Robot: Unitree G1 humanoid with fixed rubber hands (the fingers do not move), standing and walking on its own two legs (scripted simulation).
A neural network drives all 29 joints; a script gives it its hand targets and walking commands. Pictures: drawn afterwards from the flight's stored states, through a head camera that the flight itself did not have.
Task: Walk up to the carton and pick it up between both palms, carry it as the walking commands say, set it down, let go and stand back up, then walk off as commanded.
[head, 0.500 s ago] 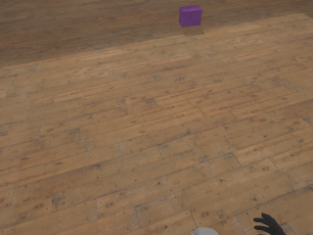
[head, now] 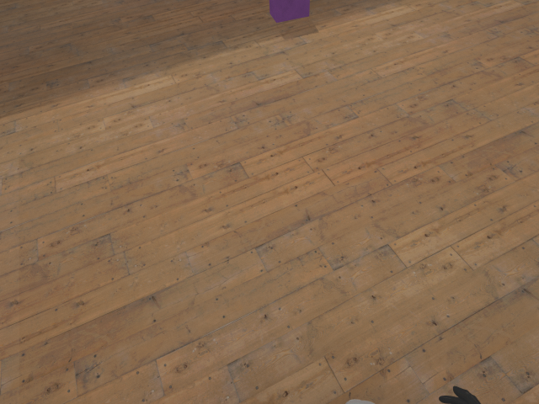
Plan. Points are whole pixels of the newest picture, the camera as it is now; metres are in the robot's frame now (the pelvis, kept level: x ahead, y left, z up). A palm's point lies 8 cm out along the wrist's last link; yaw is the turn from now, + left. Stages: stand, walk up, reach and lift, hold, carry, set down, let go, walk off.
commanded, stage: walk up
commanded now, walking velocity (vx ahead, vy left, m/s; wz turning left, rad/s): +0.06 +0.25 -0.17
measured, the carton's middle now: (289, 1) +2.95 -0.04 -0.66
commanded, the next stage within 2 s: none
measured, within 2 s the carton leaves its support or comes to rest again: neither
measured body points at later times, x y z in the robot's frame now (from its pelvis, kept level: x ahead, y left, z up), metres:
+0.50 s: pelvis +0.09 +0.00 +0.01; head +0.12 -0.04 +0.45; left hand +0.16 +0.26 -0.10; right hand +0.18 -0.26 -0.13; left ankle +0.03 +0.12 -0.68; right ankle +0.09 -0.14 -0.73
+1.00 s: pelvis +0.26 +0.02 +0.00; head +0.28 +0.01 +0.45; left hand +0.39 +0.26 -0.12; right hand +0.25 -0.25 -0.13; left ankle +0.10 +0.14 -0.73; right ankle +0.34 -0.14 -0.70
